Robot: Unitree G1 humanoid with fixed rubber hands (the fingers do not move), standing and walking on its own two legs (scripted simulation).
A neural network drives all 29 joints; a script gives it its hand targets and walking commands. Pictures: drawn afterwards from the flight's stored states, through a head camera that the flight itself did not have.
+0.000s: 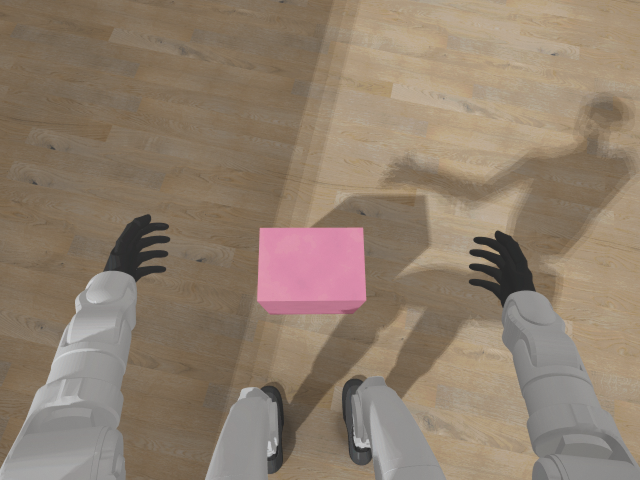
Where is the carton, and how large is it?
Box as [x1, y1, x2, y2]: [257, 228, 365, 314]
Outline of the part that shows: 260,228 257,301 270,314 352,313 365,300 362,228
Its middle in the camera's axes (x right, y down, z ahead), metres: -0.03 +0.08 +0.98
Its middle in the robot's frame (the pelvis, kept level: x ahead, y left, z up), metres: +0.46 -0.01 -0.57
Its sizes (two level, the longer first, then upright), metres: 0.235 0.166 0.275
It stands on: the floor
